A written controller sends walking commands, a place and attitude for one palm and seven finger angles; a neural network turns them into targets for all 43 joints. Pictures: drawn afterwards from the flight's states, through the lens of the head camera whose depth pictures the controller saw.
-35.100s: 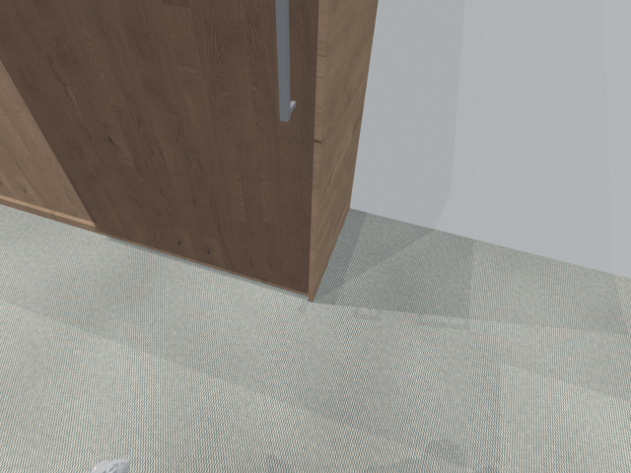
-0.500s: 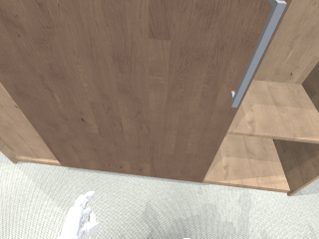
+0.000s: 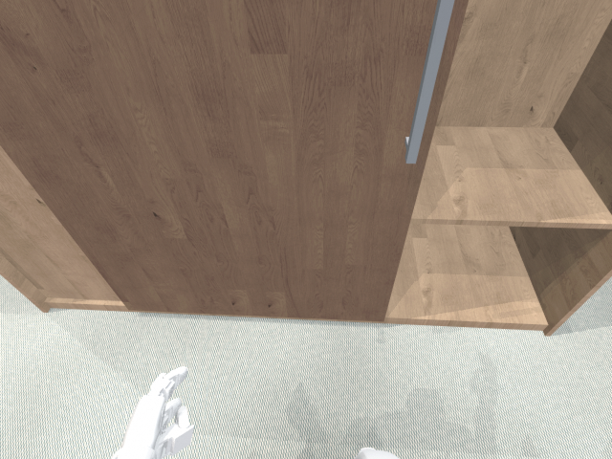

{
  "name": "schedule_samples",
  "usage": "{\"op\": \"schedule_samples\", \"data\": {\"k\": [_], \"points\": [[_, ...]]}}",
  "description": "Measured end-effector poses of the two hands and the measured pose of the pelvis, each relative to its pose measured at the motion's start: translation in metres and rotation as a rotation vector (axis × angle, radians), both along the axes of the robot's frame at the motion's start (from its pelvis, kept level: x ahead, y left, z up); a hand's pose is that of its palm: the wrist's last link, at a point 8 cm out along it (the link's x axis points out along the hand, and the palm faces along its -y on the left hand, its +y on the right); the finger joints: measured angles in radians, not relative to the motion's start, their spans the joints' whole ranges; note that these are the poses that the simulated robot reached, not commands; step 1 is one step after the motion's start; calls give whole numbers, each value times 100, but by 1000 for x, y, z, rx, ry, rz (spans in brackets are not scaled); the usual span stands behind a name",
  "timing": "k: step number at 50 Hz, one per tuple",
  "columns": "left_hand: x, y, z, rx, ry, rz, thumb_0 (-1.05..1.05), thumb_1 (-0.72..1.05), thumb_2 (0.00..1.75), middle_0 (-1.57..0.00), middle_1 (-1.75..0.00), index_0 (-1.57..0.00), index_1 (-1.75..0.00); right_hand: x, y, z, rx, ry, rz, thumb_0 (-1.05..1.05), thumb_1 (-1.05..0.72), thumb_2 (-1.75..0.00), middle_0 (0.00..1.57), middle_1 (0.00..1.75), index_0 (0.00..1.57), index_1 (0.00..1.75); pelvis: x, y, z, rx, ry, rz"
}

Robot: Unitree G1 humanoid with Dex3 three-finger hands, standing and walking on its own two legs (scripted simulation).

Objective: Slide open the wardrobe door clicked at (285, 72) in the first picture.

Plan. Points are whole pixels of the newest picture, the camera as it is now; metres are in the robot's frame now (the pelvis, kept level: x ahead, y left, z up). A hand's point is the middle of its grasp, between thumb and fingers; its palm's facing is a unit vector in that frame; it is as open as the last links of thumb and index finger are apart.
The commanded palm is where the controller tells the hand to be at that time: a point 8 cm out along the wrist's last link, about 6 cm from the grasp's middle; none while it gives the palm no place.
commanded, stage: stop stepping back and stand still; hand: right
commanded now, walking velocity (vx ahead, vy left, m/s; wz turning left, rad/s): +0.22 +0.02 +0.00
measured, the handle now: (425, 76) +0.64 -0.20 +0.19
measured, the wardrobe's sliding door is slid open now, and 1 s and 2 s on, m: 0.56 0.56 0.56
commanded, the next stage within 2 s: let the arm hang, fingers relaxed in 1.10 s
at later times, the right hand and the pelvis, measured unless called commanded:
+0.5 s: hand out of the picture +0.15 -0.30 +0.16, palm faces +0.45 +0.83 -0.35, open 7.4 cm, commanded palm +0.08 -0.34 +0.19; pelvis -0.07 -0.04 +0.00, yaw +2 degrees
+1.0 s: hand out of the picture +0.19 -0.29 +0.16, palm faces +0.36 +0.84 -0.41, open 7.4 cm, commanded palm +0.13 -0.33 +0.19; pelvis -0.04 -0.04 +0.01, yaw +5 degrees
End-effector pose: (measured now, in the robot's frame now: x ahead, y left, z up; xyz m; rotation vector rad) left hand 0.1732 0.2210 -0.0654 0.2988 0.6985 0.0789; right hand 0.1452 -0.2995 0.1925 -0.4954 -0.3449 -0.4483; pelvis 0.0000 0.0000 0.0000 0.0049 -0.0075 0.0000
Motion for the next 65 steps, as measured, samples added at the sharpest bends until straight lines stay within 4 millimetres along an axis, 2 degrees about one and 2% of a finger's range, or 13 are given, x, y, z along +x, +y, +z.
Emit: {"op": "schedule_samples", "data": {"k": [4, 7, 11, 15, 23, 28, 34, 40, 45, 52, 60, 62, 65], "points": [[-19, -8, -2, 28, -21, 23, 1, 90, 90, -20, -30, -20, -30, -5, -22, -12, 14, -10, -1, 1, -89, -90, 21, 30, 22, 30, -24, -14, -8, 18, 6, -23], [-40, -18, 4, 1, -37, 48, 1, 90, 90, -20, -30, -20, -30, -14, -32, -17, 34, 38, -9, 1, -89, -90, 21, 30, 21, 30, -39, -19, -3, 17, -7, -7], [-68, -28, 11, -36, -41, 52, 1, 90, 90, -20, -30, -20, -30, -32, -27, -11, 38, 72, 8, 1, -89, -90, 20, 30, 21, 30, -49, -22, 6, 33, 0, 2], [-87, -27, 4, -35, -10, 45, 1, 90, 90, -21, -30, -20, -30, -44, -20, -3, 6, 55, 29, 1, -89, -90, 20, 30, 21, 30, -61, -23, 5, 17, 15, 20], [-119, -14, -12, 22, 51, 139, 1, 90, 90, -21, -30, -20, -30, -40, -38, -12, 53, 20, 41, 1, -89, -90, 21, 30, 22, 30, -70, -41, -5, 28, -18, 24], [-130, -21, -7, 0, 55, 175, 1, 90, 90, -20, -30, -20, -30, -34, -43, -12, 55, 72, 37, 1, -89, -90, 20, 30, 21, 30, -69, -44, 3, 17, -26, 45], [-121, -31, -6, -53, 43, 140, 1, 90, 90, -20, -30, -20, -30, -31, -30, 0, -6, 101, 57, 1, -89, -90, 20, 30, 21, 30, -63, -39, 8, 8, -2, 61], [-102, -26, -16, -57, 55, 149, 1, 90, 90, -20, -30, -20, -30, -14, -27, -10, 28, 105, 66, 1, -89, -90, 21, 30, 21, 30, -53, -40, 2, 24, -1, 72], [-85, -22, -6, -36, 32, 165, 1, 90, 90, -20, -30, -20, -30, 1, -29, -20, 59, 138, 69, 1, -89, -90, 21, 30, 21, 30, -41, -42, 5, 8, 3, 78], [-60, -22, 7, -31, -22, 145, 1, 90, 90, -20, -30, -20, -30, 10, -25, -11, 21, 134, 91, 1, -89, -90, 21, 30, 22, 30, -34, -40, 8, 9, 23, 83], [-51, -22, 9, -40, -37, 146, 1, 90, 90, -20, -30, -20, -30, 10, -26, -15, 38, 163, 77, 1, -89, -90, 21, 30, 22, 30, -32, -41, 9, 10, 26, 87], [-52, -20, 1, -61, -25, 110, 1, 90, 90, -20, -30, -20, -30, 17, -28, -40, 40, 251, 93, 0, -89, -90, 20, 30, 21, 30, -34, -43, 7, 12, 34, 71], [-61, -13, -19, -62, 74, 83, 0, 90, 90, -20, -30, -20, -30, 25, -33, -123, 138, 589, 82, 0, -90, -90, 20, 30, 21, 30, -39, -46, 2, 9, 37, 54]]}}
